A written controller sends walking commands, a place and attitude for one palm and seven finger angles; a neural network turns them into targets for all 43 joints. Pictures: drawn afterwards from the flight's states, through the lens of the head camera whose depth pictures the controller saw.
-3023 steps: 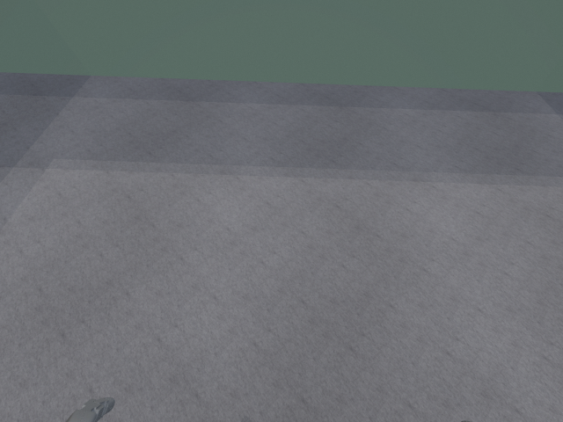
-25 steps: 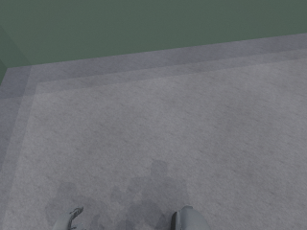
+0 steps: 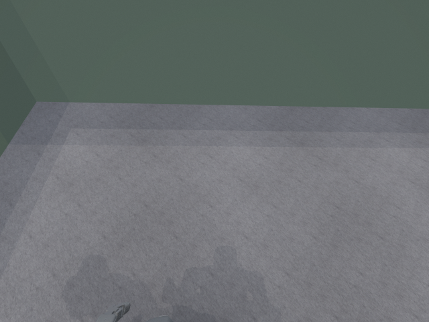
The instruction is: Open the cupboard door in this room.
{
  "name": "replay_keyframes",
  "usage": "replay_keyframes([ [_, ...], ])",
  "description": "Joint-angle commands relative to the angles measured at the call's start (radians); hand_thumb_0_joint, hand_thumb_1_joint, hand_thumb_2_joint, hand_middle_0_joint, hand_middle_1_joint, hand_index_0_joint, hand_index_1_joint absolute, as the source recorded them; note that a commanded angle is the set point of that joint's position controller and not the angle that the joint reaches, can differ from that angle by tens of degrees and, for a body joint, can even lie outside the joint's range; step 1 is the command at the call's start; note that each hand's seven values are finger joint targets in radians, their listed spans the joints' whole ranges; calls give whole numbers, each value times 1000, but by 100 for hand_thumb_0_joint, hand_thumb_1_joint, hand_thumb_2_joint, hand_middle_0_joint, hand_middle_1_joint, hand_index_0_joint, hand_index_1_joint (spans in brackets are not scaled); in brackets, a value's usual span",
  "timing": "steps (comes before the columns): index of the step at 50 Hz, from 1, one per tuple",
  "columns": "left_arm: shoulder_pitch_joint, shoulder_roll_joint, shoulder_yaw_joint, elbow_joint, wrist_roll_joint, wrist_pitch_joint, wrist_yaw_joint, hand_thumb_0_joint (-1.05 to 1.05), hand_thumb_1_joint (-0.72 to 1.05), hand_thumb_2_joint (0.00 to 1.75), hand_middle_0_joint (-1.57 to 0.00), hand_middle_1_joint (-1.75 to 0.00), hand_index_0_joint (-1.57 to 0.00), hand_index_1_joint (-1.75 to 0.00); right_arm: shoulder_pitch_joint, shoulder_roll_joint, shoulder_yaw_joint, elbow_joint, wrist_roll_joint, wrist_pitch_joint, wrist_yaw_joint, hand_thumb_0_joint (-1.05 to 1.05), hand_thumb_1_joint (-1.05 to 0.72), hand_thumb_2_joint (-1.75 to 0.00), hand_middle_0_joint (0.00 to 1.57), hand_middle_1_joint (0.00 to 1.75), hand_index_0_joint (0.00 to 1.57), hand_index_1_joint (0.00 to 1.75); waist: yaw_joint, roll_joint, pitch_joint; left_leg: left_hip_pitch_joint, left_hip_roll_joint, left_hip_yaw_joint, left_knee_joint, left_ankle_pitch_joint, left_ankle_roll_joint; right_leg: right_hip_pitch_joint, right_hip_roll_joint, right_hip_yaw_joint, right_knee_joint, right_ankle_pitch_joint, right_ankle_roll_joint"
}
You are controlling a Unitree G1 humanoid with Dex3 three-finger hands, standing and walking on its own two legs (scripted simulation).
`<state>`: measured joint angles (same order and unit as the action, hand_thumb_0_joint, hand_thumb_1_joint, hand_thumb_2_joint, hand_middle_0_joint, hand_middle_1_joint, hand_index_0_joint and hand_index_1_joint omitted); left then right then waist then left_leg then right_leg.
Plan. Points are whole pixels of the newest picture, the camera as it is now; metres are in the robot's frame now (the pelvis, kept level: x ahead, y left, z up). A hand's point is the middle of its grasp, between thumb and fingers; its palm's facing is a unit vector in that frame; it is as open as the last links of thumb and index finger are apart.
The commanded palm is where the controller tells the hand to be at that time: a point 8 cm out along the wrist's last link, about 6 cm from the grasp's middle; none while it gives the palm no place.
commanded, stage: turn to face it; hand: left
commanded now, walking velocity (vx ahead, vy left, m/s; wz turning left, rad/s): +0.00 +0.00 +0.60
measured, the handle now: out of the picture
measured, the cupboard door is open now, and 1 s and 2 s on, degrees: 43 43 43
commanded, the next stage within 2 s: none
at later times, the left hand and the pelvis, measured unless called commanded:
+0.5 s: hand out of the picture +0.07 +0.17 -0.15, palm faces +0.29 -0.90 -0.32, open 7.4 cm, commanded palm none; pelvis +0.05 -0.06 +0.00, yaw +17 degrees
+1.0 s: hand out of the picture -0.01 +0.17 -0.17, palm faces +0.58 -0.77 -0.27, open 7.4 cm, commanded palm none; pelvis +0.05 -0.05 +0.00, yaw +35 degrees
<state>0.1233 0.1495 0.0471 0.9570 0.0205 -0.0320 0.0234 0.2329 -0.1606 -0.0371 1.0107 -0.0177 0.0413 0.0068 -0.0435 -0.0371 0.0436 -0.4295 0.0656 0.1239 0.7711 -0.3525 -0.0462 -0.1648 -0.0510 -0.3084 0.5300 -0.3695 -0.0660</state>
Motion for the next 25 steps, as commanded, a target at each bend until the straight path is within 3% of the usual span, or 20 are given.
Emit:
replay_keyframes([
  [1, 70, 183, 47, -40, -11, 4, 2, 0, 90, 90, -20, -30, -20, -30, 141, -119, -34, -52, -10, -25, -1, 0, -90, -90, 20, 30, 20, 30, -32, 34, -118, 229, 14, -39, -260, 343, 56, -3, -250, 85, 191, 623, 35],
  [2, 75, 133, 41, -74, -23, 12, -2, 0, 90, 90, -20, -30, -20, -30, 192, -216, -54, -61, -19, -32, -6, 0, -90, -90, 20, 30, 20, 30, -48, 316, -152, 365, 252, -390, -333, 734, 190, -242, -104, 59, 418, 124, 115],
  [3, -2, 118, 26, -126, -19, 22, 1, 0, 90, 90, -20, -30, -20, -30, 220, -275, -64, -55, -13, -28, -21, 0, -90, -90, 20, 30, 20, 30, -70, 363, -155, 386, 404, -591, -378, 1003, 331, -383, -18, 188, 621, -354, 133],
  [4, -26, 139, 32, -146, -7, 33, 5, 0, 90, 90, -20, -30, -20, -30, 196, -274, -67, -56, -14, -25, -24, 0, -90, -90, 20, 30, 20, 30, -49, 213, -156, 338, 393, -508, -381, 730, 332, -373, -41, 292, 685, -311, 113],
  [5, -44, 127, 37, -137, -2, 35, 1, 0, 90, 90, -20, -30, -20, -30, 143, -254, -65, -78, -13, -32, -32, 0, -90, -90, 20, 30, 20, 30, -33, 212, -132, 300, 335, -506, -405, 614, 297, -425, -49, 296, 692, -230, 121],
  [7, -23, 133, 42, -109, 0, 41, -9, 0, 90, 90, -20, -30, -20, -30, 54, -226, -54, -106, -11, -39, -37, 0, -90, -90, 20, 30, 20, 30, 8, 208, -111, 252, 254, -396, -405, 547, 232, -419, -47, 319, 685, -101, 138],
  [9, 21, 128, 39, -93, -3, 50, -13, 0, 90, 90, -20, -30, -20, -30, 19, -236, -56, -117, -10, -43, -35, 0, -90, -90, 20, 30, 20, 30, 26, 161, -124, 257, 204, -333, -394, 563, 212, -383, -31, 307, 600, -68, 148],
  [12, 20, 126, 33, -98, -5, 55, -14, 0, 90, 90, -20, -30, -20, -30, 8, -263, -67, -124, -11, -37, -29, 0, -90, -90, 20, 30, 20, 30, 22, 147, -127, 243, 177, -318, -394, 490, 205, -315, -7, 286, 438, -78, 152],
  [16, 55, 138, 30, -101, -10, 50, -11, 0, 90, 90, -20, -30, -20, -30, -38, -283, -82, -140, -10, -18, -17, 0, -90, -90, 20, 30, 20, 30, 29, 204, -114, 168, 150, -365, -370, 393, 189, -175, 39, 248, 206, -64, 148],
  [18, 141, 161, 37, -84, -10, 38, -10, 0, 90, 90, -20, -30, -20, -30, -93, -276, -86, -157, -2, -11, -13, 0, -90, -90, 20, 30, 20, 30, 72, 185, -128, 80, 102, -347, -300, 311, 143, -16, 45, 232, -12, 88, 143],
  [19, 182, 213, 48, -78, -2, 28, -4, 0, 90, 90, -20, -30, -20, -30, -104, -236, -82, -171, 7, -10, -8, 0, -90, -90, 20, 30, 20, 30, 95, 66, -132, -27, 30, -293, -202, 172, 88, 105, -55, 320, -166, 118, 122],
  [20, 198, 327, 69, -78, 14, 19, 7, 0, 90, 90, -20, -30, -20, -30, -103, -152, -69, -196, 13, -10, -2, 0, -90, -90, 20, 30, 20, 30, 103, -281, -111, -212, -119, -124, 49, -147, 4, 174, -346, 631, -271, 173, 27],
  [21, 192, 347, 62, -91, 7, 22, 11, 0, 90, 90, -20, -30, -20, -30, -145, -187, -74, -208, 5, -9, 2, 0, -90, -90, 20, 30, 20, 30, 120, -306, -87, -209, -94, -154, 302, -299, 7, 48, -475, 707, -276, 289, -66],
  [22, 141, 306, 54, -107, 6, 21, 15, 0, 90, 90, -20, -30, -20, -30, -120, -194, -78, -203, 4, 0, 7, 0, -90, -90, 20, 30, 20, 30, 81, -188, -64, -179, -59, -198, 410, -231, 14, -36, -451, 618, -272, 223, -90],
  [23, 79, 261, 46, -114, 5, 21, 16, 0, 90, 90, -20, -30, -20, -30, -130, -180, -79, -173, 0, 13, 10, 0, -90, -90, 20, 30, 20, 30, 50, -210, -13, -187, -37, -185, 476, -173, 5, -76, -375, 554, -261, 233, -64],
  [24, 43, 244, 37, -121, 3, 24, 13, 0, 90, 90, -20, -30, -20, -30, -115, -174, -76, -158, -1, 19, 16, 0, -90, -90, 20, 30, 20, 30, 26, -203, -1, -180, -24, -158, 508, -111, -8, -81, -315, 446, -228, 295, -40],
  [25, 40, 225, 31, -126, 3, 22, 10, 0, 90, 90, -20, -30, -20, -30, -110, -164, -68, -157, -1, 19, 21, 0, -90, -90, 20, 30, 20, 30, 21, -198, 0, -175, -28, -134, 486, -81, -17, -66, -278, 361, -206, 392, -19],
])
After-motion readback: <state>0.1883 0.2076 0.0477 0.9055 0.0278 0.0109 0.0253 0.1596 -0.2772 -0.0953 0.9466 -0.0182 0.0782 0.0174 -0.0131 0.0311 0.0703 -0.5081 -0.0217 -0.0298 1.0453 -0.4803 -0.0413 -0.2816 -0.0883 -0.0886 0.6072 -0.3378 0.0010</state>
